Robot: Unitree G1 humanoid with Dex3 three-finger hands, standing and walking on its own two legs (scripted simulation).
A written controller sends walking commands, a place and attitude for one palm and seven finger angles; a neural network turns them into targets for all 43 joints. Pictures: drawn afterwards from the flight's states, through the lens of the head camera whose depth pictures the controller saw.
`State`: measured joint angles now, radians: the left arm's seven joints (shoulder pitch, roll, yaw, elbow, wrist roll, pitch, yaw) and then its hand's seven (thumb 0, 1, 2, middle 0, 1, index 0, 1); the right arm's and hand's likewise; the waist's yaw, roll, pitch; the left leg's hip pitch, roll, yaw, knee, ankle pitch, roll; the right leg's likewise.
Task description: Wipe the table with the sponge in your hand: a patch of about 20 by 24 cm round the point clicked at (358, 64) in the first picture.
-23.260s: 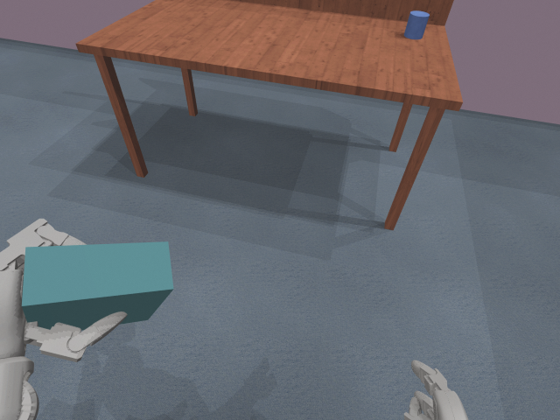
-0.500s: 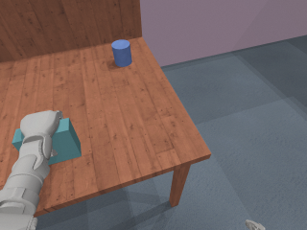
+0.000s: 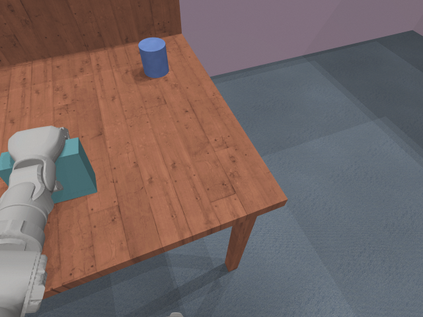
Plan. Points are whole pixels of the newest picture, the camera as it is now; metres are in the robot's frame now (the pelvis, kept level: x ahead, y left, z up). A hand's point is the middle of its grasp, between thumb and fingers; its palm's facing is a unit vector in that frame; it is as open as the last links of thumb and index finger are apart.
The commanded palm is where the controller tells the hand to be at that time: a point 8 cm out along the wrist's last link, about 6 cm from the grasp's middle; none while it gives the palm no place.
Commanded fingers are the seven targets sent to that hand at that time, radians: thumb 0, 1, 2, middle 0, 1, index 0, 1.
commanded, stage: wipe forward along the first lane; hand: left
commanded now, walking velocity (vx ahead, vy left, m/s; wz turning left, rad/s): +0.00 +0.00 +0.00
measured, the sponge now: (57, 180) +0.38 +0.35 +0.00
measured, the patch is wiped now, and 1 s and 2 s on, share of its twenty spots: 0.45 0.55 0.70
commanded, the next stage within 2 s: slide across to the middle lane in 0.46 s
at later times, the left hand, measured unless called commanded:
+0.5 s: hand (50, 143) +0.45 +0.37 +0.04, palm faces -0.17 +0.02 -0.99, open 9.7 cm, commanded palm +0.44 +0.35 +0.07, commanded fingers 0.00 0.10 1.30 -1.20 -1.60 -1.20 -1.60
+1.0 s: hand (68, 135) +0.46 +0.33 +0.05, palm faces -0.13 +0.01 -0.99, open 9.7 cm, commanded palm +0.46 +0.30 +0.09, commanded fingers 0.00 0.10 1.30 -1.20 -1.60 -1.20 -1.60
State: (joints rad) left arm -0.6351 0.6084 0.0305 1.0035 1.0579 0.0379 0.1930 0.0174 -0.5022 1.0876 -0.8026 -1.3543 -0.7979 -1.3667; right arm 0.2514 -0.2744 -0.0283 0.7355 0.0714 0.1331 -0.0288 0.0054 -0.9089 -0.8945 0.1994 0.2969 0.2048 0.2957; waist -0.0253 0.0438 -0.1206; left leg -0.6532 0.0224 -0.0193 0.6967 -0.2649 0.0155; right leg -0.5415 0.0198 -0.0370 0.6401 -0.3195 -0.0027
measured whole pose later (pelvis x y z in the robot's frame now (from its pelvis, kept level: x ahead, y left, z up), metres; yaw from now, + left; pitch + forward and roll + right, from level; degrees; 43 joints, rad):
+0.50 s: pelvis +0.01 +0.01 -0.01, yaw -1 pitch +17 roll -3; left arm -0.83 0.71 0.05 1.16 1.10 0.03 0.17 0.02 -0.51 1.10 -0.81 -1.35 -0.80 -1.37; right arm 0.30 -0.28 -0.02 0.73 0.06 0.13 -0.02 0.00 -0.91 -0.89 0.20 0.30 0.21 0.30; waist -0.08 0.03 -0.13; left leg -0.77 0.03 -0.02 0.76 -0.29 0.03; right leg -0.65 0.03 -0.03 0.67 -0.33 0.01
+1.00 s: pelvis +0.02 +0.01 +0.00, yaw +0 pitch +16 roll -3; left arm -0.81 0.60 -0.05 1.09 1.05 0.11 0.19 0.00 -0.51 1.10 -0.80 -1.36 -0.79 -1.38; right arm 0.27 -0.25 -0.04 0.77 0.06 0.14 0.00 0.00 -0.91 -0.89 0.20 0.30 0.21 0.30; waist -0.06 0.03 -0.13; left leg -0.68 0.02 -0.02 0.70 -0.30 0.03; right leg -0.54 0.01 -0.04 0.60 -0.33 0.01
